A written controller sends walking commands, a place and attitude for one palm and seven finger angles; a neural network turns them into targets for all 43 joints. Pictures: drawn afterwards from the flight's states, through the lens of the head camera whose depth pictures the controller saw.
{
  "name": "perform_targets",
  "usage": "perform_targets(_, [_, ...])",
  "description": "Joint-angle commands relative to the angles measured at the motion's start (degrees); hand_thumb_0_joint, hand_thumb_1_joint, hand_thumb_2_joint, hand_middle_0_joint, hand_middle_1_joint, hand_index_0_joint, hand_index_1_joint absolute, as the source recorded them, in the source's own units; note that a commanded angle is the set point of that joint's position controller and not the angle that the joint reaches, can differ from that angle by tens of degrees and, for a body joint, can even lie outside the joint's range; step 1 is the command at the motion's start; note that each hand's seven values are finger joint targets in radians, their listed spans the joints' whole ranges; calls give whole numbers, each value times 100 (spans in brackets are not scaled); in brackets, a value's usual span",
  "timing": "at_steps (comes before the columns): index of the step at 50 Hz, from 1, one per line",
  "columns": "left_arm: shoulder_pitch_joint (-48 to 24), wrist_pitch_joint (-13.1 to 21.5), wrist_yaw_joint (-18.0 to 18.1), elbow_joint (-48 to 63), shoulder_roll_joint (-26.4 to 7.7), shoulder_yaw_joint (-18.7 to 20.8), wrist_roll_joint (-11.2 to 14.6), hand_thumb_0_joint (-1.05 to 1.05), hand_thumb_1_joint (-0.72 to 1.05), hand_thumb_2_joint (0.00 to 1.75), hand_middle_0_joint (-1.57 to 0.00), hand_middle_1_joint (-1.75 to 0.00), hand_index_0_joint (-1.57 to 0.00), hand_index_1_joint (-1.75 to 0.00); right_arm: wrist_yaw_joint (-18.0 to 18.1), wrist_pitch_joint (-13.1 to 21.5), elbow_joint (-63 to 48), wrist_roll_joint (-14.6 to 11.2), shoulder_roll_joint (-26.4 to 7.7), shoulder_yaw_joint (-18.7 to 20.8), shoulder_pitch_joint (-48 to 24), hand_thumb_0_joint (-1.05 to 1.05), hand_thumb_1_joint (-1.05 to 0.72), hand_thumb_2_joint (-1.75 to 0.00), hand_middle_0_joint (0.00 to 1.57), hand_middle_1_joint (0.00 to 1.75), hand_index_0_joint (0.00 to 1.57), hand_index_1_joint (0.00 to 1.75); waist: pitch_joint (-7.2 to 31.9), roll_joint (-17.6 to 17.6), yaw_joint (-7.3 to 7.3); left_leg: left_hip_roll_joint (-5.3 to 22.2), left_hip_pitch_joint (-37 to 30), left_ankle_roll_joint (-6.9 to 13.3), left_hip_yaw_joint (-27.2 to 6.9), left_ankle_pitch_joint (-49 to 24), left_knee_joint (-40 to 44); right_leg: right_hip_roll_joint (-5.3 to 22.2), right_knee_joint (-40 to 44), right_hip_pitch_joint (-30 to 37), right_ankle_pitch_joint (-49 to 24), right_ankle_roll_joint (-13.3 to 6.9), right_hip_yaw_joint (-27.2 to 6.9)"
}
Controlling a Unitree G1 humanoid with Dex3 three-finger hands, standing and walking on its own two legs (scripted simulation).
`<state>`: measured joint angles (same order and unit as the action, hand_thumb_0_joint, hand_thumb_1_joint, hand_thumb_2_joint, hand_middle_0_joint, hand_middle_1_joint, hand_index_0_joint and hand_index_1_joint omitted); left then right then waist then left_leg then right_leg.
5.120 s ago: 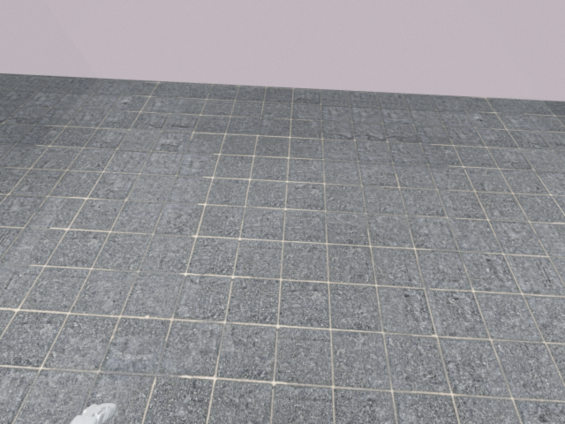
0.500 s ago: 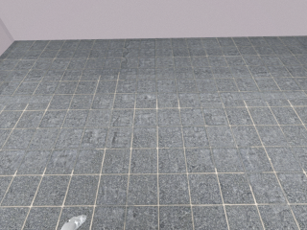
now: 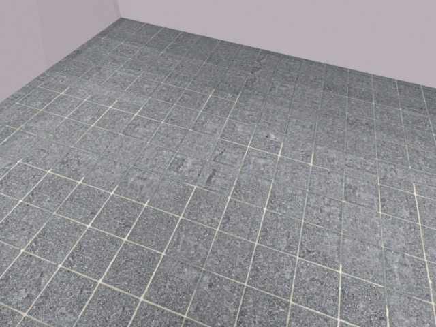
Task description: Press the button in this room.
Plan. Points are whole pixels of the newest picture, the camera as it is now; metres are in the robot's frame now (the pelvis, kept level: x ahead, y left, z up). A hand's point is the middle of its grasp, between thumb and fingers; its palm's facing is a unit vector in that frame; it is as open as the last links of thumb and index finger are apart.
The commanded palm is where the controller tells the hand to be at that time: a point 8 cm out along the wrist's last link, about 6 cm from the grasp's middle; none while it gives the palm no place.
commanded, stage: turn or walk to find it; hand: left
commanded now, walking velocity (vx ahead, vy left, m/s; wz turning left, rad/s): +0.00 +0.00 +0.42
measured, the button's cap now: out of the picture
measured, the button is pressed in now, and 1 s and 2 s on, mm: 0 0 0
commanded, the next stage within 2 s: none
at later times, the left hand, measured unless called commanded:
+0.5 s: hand out of the picture +0.05 +0.24 -0.14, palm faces +0.17 -0.95 -0.24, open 7.4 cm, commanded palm none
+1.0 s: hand out of the picture -0.07 +0.16 -0.14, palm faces +0.42 -0.87 -0.26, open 7.3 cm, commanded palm none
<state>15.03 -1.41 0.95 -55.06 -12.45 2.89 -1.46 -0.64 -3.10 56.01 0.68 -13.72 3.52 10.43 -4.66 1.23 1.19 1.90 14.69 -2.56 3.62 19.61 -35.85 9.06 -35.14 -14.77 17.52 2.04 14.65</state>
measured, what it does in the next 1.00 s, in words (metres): steps on the spot, turning left: right foot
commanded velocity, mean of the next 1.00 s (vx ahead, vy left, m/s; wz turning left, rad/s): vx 0.00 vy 0.00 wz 0.42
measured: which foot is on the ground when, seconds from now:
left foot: down 0.00-0.66, up 0.68-1.00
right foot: down 0.00-0.00, up 0.02-0.64, down 0.66-1.00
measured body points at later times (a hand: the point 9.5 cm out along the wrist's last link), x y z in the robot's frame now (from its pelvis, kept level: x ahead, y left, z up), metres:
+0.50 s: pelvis -0.02 +0.03 +0.02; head -0.01 +0.04 +0.47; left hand +0.04 +0.29 -0.12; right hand +0.04 -0.21 -0.13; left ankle -0.01 +0.10 -0.73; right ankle -0.02 -0.13 -0.67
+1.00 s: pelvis -0.05 -0.03 +0.02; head -0.02 -0.05 +0.46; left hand -0.10 +0.21 -0.12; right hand +0.07 -0.27 -0.15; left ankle -0.15 +0.11 -0.64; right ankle -0.02 -0.12 -0.73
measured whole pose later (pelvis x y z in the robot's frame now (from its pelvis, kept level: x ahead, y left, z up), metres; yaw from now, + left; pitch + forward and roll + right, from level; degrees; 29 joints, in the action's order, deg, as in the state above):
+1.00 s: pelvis -0.05 -0.03 +0.02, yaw +24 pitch -1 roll +2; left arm 13.9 -0.3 1.4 -54.2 -8.7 1.8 -1.2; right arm -0.4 -5.1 58.1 1.5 -15.3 5.0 14.5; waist -3.5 -2.3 -0.5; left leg 2.2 24.8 -4.6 -2.4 22.0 -61.4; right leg 4.7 -28.0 -10.9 16.0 -2.0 11.2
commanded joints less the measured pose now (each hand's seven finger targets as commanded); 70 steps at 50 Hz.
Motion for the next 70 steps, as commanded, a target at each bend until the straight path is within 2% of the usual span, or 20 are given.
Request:
perform_targets(1, [-291,-48,54,664,-481,100,53,0,90,90,-20,-30,-20,-30,74,213,-216,32,-1448,322,924,0,-90,-90,20,30,20,30,834,-1875,-510,2175,-1210,1120,-2519,-3675,1786,-257,-2158,-1678,1989,226,-825])
perform_targets(2, [-382,-102,59,592,-585,132,35,0,90,90,-20,-30,-20,-30,106,199,-199,54,-1319,286,778,0,-90,-90,20,30,20,30,779,-1404,-463,2068,-884,1265,-2135,-3082,1786,-141,-2580,-1519,1739,146,-1171])
perform_targets(4, [-475,-118,15,453,-650,183,29,0,90,90,-20,-30,-20,-30,187,227,-342,52,-993,185,223,0,-90,-90,20,30,20,30,387,-1354,-294,1518,-571,1079,-1834,-2588,1826,-144,-2937,-1728,983,173,-1343])
perform_targets(9, [-154,-74,-25,196,-650,201,34,0,90,90,-20,-30,-20,-30,215,323,-394,-9,-848,111,233,0,-90,-90,20,30,20,30,548,-747,-158,1064,-1055,873,-1398,-3330,1824,-261,-3043,-1720,190,325,-1379])
perform_targets(23, [-898,-79,57,601,-484,153,70,0,90,90,-20,-30,-20,-30,193,242,-326,82,-821,206,685,0,-90,-90,20,30,20,30,495,-714,-392,1111,-765,1311,-2686,-2125,1914,-511,-1676,-1287,740,269,-1547])
perform_targets(30, [-405,4,95,567,-436,135,132,0,90,90,-20,-30,-20,-30,142,188,-350,75,-818,244,530,0,-90,-90,20,30,20,30,779,-806,-138,720,24,1075,-2784,-2035,1594,-825,257,229,122,74,-1427])
perform_targets(32, [-46,74,134,487,-701,203,101,0,90,90,-20,-30,-20,-30,98,166,-394,11,-575,229,485,0,-90,-90,20,30,20,30,815,-211,32,229,1075,598,-2318,-897,1084,-322,1577,1501,-413,-97,-1799])
perform_targets(33, [48,122,177,522,-1161,297,17,0,90,90,-20,-30,-20,-30,77,177,-500,-33,-256,184,569,0,-90,-90,20,30,20,30,846,1117,68,-456,2071,226,-1352,312,-123,1031,2078,2001,118,-576,-3251])
perform_targets(34, [-141,90,174,644,-1350,307,25,0,90,90,-20,-30,-20,-30,103,138,-568,30,-423,249,469,0,-90,-90,20,30,20,30,548,1351,82,-701,2026,86,-873,1160,-1467,1921,2321,1017,-124,-1094,-3737])
perform_targets(35, [-462,77,188,753,-1102,263,65,0,90,90,-20,-30,-20,-30,77,57,-471,94,-554,292,498,0,-90,-90,20,30,20,30,402,744,-71,-462,1787,113,-1063,948,-2321,1695,2367,347,136,-1191,-3283])
perform_targets(39, [-907,187,126,753,-588,113,84,0,90,90,-20,-30,-20,-30,-22,-62,-129,87,-346,282,921,0,-90,-90,20,30,20,30,-94,484,-463,-232,1711,-35,-777,-74,-3375,642,2114,-125,-666,-687,-1857])
perform_targets(45, [-96,231,117,478,-683,145,50,0,90,90,-20,-30,-20,-30,-1,-68,-203,83,-377,240,432,0,-90,-90,20,30,20,30,165,789,-92,-23,1875,-237,-640,-31,-3106,839,1871,737,-1397,-839,-1681])
perform_targets(52, [321,181,98,254,-1029,250,-44,0,90,90,-20,-30,-20,-30,10,42,-371,-5,-233,78,-232,0,-90,-90,20,30,20,30,516,996,174,-35,1083,-165,-113,729,-1036,1075,1257,1205,-3007,-1069,-1415])
perform_targets(55, [307,152,87,183,-1113,275,-38,0,90,90,-20,-30,-20,-30,33,111,-378,-41,-262,47,-103,0,-90,-90,20,30,20,30,793,1153,107,-129,543,-61,98,432,-86,1092,842,1307,-3506,-946,-1245])
perform_targets(57, [111,110,79,191,-1088,278,31,0,90,90,-20,-30,-20,-30,32,170,-289,-25,-409,70,224,0,-90,-90,20,30,20,30,862,856,-164,-77,-495,31,104,-804,1121,941,329,652,-2776,-535,-860])
perform_targets(58, [164,72,62,269,-890,238,77,0,90,90,-20,-30,-20,-30,34,239,-264,6,-776,137,420,0,-90,-90,20,30,20,30,1061,-116,-288,518,-1377,242,-576,-1719,1571,593,-508,-149,-1710,-202,-553])
perform_targets(59, [103,49,24,455,-520,130,89,0,90,90,-20,-30,-20,-30,53,255,-286,31,-1273,262,580,0,-90,-90,20,30,20,30,1025,-1731,-365,1871,-1991,806,-2208,-3704,1601,-113,-1591,-1637,1329,201,-431])
perform_targets(60, [-189,-24,59,543,-536,87,46,0,90,90,-20,-30,-20,-30,85,189,-216,31,-1440,287,765,0,-90,-90,20,30,20,30,961,-1528,-504,2206,-1476,1313,-2172,-4170,1557,-189,-2292,-1533,1984,184,-911])
perform_targets(65, [-182,-62,-17,259,-627,149,43,0,90,90,-20,-30,-20,-30,193,255,-425,37,-922,112,-114,0,-90,-90,20,30,20,30,376,-917,-156,1251,-822,1122,-1379,-3500,1630,-210,-2896,-1564,697,255,-1274])
perform_targets(70, [-300,-76,3,333,-606,144,53,0,90,90,-20,-30,-20,-30,174,278,-403,21,-892,130,150,0,-90,-90,20,30,20,30,430,-837,-207,1134,-836,1143,-1564,-3164,1767,-298,-2564,-1450,470,345,-1351])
